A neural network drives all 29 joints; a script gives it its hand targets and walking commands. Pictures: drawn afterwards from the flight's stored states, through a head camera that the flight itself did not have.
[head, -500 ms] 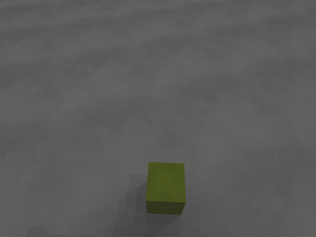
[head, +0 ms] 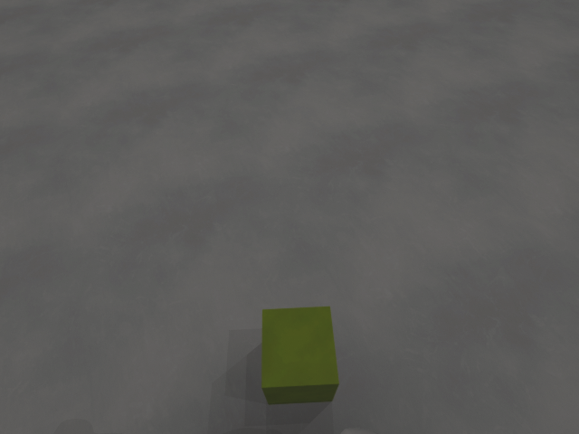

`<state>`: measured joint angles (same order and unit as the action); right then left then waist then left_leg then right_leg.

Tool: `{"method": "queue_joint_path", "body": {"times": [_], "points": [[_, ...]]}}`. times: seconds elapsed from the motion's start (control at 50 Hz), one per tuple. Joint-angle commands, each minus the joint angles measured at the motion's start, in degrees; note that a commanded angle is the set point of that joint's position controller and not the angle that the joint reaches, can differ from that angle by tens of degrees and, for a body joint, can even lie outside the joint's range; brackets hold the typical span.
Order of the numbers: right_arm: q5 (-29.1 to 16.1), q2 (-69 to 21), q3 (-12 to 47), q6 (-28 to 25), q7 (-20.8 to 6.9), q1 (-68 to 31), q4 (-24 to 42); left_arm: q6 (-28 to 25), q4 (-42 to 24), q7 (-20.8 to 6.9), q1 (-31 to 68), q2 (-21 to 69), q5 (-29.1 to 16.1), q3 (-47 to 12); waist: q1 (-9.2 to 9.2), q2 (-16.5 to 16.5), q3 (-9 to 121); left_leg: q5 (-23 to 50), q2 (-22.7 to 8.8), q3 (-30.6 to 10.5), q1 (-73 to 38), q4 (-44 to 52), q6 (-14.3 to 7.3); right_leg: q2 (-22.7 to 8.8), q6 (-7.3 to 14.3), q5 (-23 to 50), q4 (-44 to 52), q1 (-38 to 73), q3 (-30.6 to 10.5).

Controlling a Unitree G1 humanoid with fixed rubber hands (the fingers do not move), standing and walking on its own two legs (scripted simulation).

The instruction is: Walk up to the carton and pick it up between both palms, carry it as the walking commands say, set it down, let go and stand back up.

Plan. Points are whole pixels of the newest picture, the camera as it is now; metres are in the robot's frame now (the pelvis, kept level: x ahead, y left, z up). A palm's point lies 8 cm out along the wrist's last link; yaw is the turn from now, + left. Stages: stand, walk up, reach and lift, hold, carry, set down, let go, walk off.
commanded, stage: walk up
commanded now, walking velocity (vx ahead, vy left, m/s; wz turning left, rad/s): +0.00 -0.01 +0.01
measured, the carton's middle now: (298, 357) +0.38 -0.01 -0.64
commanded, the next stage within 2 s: stand in 0.42 s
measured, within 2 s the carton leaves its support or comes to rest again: neither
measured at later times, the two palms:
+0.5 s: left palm out of the picture -0.01 +0.16 -0.13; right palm out of the picture -0.01 -0.26 -0.15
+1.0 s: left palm (155, 417) +0.16 +0.20 -0.11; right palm (493, 420) +0.14 -0.29 -0.13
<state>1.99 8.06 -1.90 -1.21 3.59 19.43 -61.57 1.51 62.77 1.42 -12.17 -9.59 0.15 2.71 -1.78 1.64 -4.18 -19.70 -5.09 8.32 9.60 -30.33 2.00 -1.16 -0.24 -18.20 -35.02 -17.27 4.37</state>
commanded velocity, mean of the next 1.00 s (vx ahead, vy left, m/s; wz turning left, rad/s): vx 0.00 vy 0.00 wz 0.00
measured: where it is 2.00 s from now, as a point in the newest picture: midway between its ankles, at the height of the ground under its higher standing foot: outside the picture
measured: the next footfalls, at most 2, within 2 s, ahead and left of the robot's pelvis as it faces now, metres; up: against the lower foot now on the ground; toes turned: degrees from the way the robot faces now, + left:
none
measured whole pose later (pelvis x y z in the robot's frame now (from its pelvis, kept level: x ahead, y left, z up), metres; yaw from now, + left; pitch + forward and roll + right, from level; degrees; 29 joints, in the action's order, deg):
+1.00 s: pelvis -0.02 -0.04 -0.02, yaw -1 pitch +7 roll +2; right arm -12.7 18.4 6.8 25.2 4.1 -6.3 -49.2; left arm 24.4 46.4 2.1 5.8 -16.1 -10.3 -2.9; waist 0.3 -0.2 3.2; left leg -20.9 -3.8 3.5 27.6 -41.8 0.0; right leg 0.8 5.3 -18.0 -43.5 -32.7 4.6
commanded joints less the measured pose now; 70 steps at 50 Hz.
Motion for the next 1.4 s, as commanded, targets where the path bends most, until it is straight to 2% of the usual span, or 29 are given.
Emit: {"method": "queue_joint_path", "body": {"times": [0.0, 0.02, 0.04, 0.06, 0.12, 0.2, 0.32, 0.34, 0.52, 0.66, 0.7, 0.72, 0.78, 0.8, 0.82, 0.88, 0.9, 0.92, 0.96, 1.0, 1.04, 1.06, 1.12, 1.16, 1.24, 1.26, 1.28, 1.32, 1.38], "points": [[-1.33, 1.59, 0.33, 0.51, -0.89, 2.63, -0.23, -2.49, 2.49, 0.74, -12.72, -4.53, 1.23, 0.46, 4.89, -3.51, 1.68, 8.55, -2.76, -2.60, 13.45, 0.77, -0.75, -8.82, -0.35, 30.32, 16.60, 20.52, -6.58], [-1.87, 1.43, 0.10, 1.41, -1.12, 5.27, 0.15, -2.51, 2.86, 0.93, -12.50, -4.30, 1.08, -0.34, 2.86, -13.81, 3.32, -3.56, -0.05, -2.06, 7.84, 1.02, -0.45, -15.20, 5.23, 41.17, 15.63, 15.54, -12.97], [-2.19, 3.31, 0.17, 2.43, -0.76, 4.23, -1.05, -1.99, 2.56, 0.95, -9.95, -4.09, 1.24, -0.88, 3.80, -15.47, -0.76, -8.93, -0.31, -4.57, 4.53, -0.47, 0.28, -16.52, 7.42, 37.95, 17.39, 7.91, -16.10], [-2.32, 3.47, -0.37, 2.71, -0.88, 5.52, -1.14, -2.12, 1.70, 0.98, -5.81, -2.04, 1.37, -1.38, 0.85, -11.14, 0.57, -6.71, -0.27, -3.58, 2.55, 1.08, -0.41, -13.70, 6.88, 27.08, 19.12, 8.96, -14.55], [-1.42, -1.04, 1.18, 2.44, -1.52, 6.93, -3.70, -2.13, 1.01, 1.35, -5.05, -2.57, 0.35, -2.15, -0.22, -7.99, -1.84, 4.10, -0.28, -4.45, 0.53, 5.70, -0.09, -9.62, 4.95, 22.74, 20.03, 7.66, -10.79], [-1.97, 4.09, 0.24, 2.70, -1.22, 6.35, -4.14, -2.78, 1.42, 1.13, -6.17, -0.87, 0.22, -2.27, 1.32, -4.17, 2.34, 5.83, -0.13, -4.33, -1.50, 7.47, 0.55, -8.99, 3.71, 4.50, 24.34, 9.34, -10.62], [-1.62, 2.11, 1.04, 1.39, -1.34, 3.23, -4.60, -3.58, 2.15, 1.67, -9.08, -2.88, 0.56, -1.72, 2.17, -0.94, 0.22, 9.73, -1.47, -5.01, 2.75, 9.03, 1.27, -7.43, 3.69, 23.70, 19.46, 13.67, -7.11], [-1.47, 2.35, 1.25, 1.23, -1.17, 3.49, -3.72, -3.63, 2.32, 1.49, -8.22, -3.27, 0.56, -1.64, 2.67, -5.61, 1.87, 9.54, -1.96, -5.07, -0.38, 9.80, 1.54, -7.60, 3.91, 23.85, 18.61, 13.27, -6.31], [-1.37, 1.33, 1.58, 2.47, -1.02, 5.32, -6.13, -2.61, 3.63, 1.08, -10.60, 1.34, 0.37, -2.74, 2.39, -2.16, -5.39, 8.39, -3.26, -5.87, 1.95, 11.11, 1.78, -5.33, 2.92, 8.68, 20.20, 5.68, -5.26], [-1.04, 2.74, 1.26, 0.64, -0.40, 5.22, -6.11, -3.52, 2.78, 1.08, -9.72, -1.80, 0.98, -1.60, 2.43, 2.32, -0.40, 9.56, -3.38, -6.14, 1.85, 11.36, 0.76, -5.15, 4.35, 15.19, 17.34, 10.36, -5.28], [-1.21, 1.07, 1.93, 1.14, -0.72, 5.80, -6.82, -3.66, 3.65, 0.31, -11.93, -0.08, 0.50, -2.04, 3.73, -2.36, -0.77, 8.65, -2.76, -4.74, 2.12, 10.51, 1.21, -4.10, 2.89, 13.83, 17.65, 9.25, -4.66], [-1.84, 1.68, 1.38, 0.93, -0.45, 8.16, -6.65, -3.44, 4.20, 0.67, -9.92, 0.80, 0.82, -2.82, 1.10, -0.42, -3.37, 10.31, -3.27, -5.43, 1.36, 10.72, 0.66, -5.12, 3.63, 17.97, 17.67, 7.79, -6.25], [-1.14, 2.13, 1.87, 0.51, -0.45, 7.37, -6.48, -3.56, 3.03, 0.29, -9.27, -1.05, 0.69, -1.81, 1.71, -1.70, 0.15, 10.70, -3.21, -6.11, 1.34, 10.36, 0.25, -4.81, 4.05, 16.70, 16.80, 9.06, -5.31], [-7.29, 8.40, 7.24, 1.13, -1.09, -53.93, 35.25, -2.23, -41.68, -0.85, 46.46, -9.09, -4.75, -3.52, 2.02, -1.77, 15.72, -6.77, 6.91, -3.97, 20.56, -1.49, -0.94, 0.81, 3.54, -7.85, 10.21, -7.91, -5.77], [-7.84, 8.78, 5.66, 6.68, 1.15, -42.49, 22.29, 3.88, -26.91, 0.28, 32.39, -7.88, -3.94, -2.00, 6.06, -1.85, 15.01, -7.96, 3.67, -1.85, 16.22, -6.91, -2.82, -4.00, 1.71, -16.30, 9.04, -10.52, -7.77], [-12.17, 9.55, 7.18, 19.21, 2.86, -30.30, 19.57, 16.06, -24.13, 0.72, 20.88, -8.14, -9.45, -7.40, 0.64, -4.86, 12.16, -4.70, 3.57, -3.31, 15.22, -7.05, -5.62, -4.91, 4.09, -13.22, 8.79, -11.00, -7.07], [-15.08, 8.81, 9.78, 23.32, 1.92, -28.75, 20.36, 20.52, -20.62, 0.37, 17.07, -7.53, -11.72, -7.90, 3.10, -7.02, 14.17, -1.41, 2.90, -3.30, 13.22, -9.02, -6.38, -4.83, 4.08, -15.20, 7.50, -14.83, -8.81], [-16.00, 6.77, 11.93, 27.69, 1.42, -23.31, 13.34, 24.12, -16.07, 0.38, 12.52, -5.35, -12.82, -7.69, 1.30, -5.76, 10.99, 0.84, 3.80, -4.41, 15.50, -9.25, -6.49, -5.48, 4.47, -15.41, 8.69, -13.61, -10.60], [-17.65, 7.82, 11.51, 34.17, -1.01, -19.53, 11.56, 30.39, -15.59, 0.28, 7.59, -5.16, -11.11, -6.38, 6.23, -1.24, 14.34, 6.29, 4.40, -6.54, 21.15, -8.02, -6.51, -2.81, 4.50, -4.28, 5.75, -8.18, -11.84], [-12.13, 7.42, 8.15, 37.56, -2.78, -12.96, 7.61, 33.85, -12.34, -0.28, 2.77, -2.32, -8.78, -5.76, 4.34, -2.16, 10.11, 7.55, 6.27, -8.98, 22.43, -6.76, -7.26, -0.51, 3.82, 5.86, 3.78, -7.57, -10.76], [-8.69, 5.80, 5.55, 38.46, -3.82, -14.96, 14.86, 34.81, -20.37, -1.51, 6.83, -2.35, -5.86, -4.12, 3.18, -1.64, 15.12, 13.23, 6.90, -8.13, 24.12, -6.16, -6.22, -0.13, 2.68, 21.39, 4.52, 0.14, -13.22], [-6.08, 4.60, 3.65, 38.40, -4.55, -14.98, 18.74, 34.59, -25.81, -1.52, 10.24, -1.55, -3.84, -3.64, 1.10, -5.79, 14.77, 12.30, 5.40, -9.70, 22.58, -4.16, -6.49, 1.38, 2.39, 21.09, 2.91, 1.79, -10.54], [-0.78, 6.33, 0.20, 35.90, -5.09, -23.40, 29.44, 32.56, -36.25, -1.08, 15.73, -1.72, 2.47, 1.51, 1.45, -3.37, 10.75, 5.81, 6.92, -7.62, 24.58, -5.81, -4.90, -0.07, 2.22, 7.54, 3.31, 0.97, -11.76], [1.14, 6.03, -1.67, 34.06, -5.23, -26.40, 33.16, 30.38, -43.42, -1.16, 20.23, -2.16, 4.52, 2.26, 0.52, -7.41, 13.45, 6.03, 6.15, -8.93, 28.63, -9.57, -3.88, -0.39, 2.21, 5.99, 1.58, -1.12, -13.34], [1.37, 6.13, -2.73, 30.09, -5.73, -23.26, 36.69, 27.73, -41.52, -0.86, 13.04, 2.23, 3.63, 0.94, 1.46, -5.54, 26.06, 11.87, 5.46, -9.13, 32.05, -14.56, -3.23, 0.87, 2.30, 21.17, -9.86, -3.69, -9.08], [1.26, 9.15, -4.32, 29.10, -5.86, -23.61, 38.92, 26.88, -41.46, -0.34, 10.60, 4.43, 3.34, 2.15, 2.49, -0.93, 31.01, 15.96, 6.96, -8.84, 33.06, -16.48, -2.39, 0.54, 2.17, 25.89, -12.24, -2.54, -9.29], [0.62, 7.75, -2.80, 28.44, -6.54, -22.75, 41.18, 25.95, -41.56, -0.03, 9.16, 2.62, 1.93, 0.90, 0.74, -2.90, 32.91, 16.78, 6.19, -9.87, 31.74, -17.11, -2.22, 1.11, 1.92, 26.48, -13.69, -2.86, -8.31], [0.30, 9.01, -2.64, 27.69, -6.88, -18.55, 40.99, 24.96, -43.30, 0.69, 7.16, 1.69, 0.93, 1.58, 2.15, -4.74, 29.75, 9.89, 7.06, -8.69, 33.35, -16.67, -2.81, 1.72, 1.67, 21.10, -15.40, -4.05, -6.14], [0.02, 10.99, -3.79, 26.81, -8.55, -20.38, 39.68, 24.97, -46.23, 2.11, 11.45, 4.71, -1.03, -1.17, -1.21, -4.36, 24.62, 1.00, 5.76, -9.68, 34.11, -15.42, -2.46, 2.70, 2.63, 8.00, -15.20, -12.81, -5.35]]}}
